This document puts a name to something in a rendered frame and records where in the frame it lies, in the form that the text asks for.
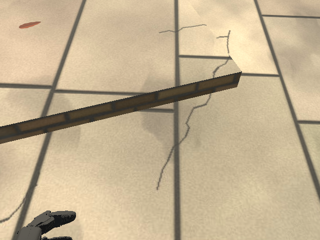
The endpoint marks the left robot hand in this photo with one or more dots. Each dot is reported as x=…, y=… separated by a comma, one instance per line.
x=45, y=222

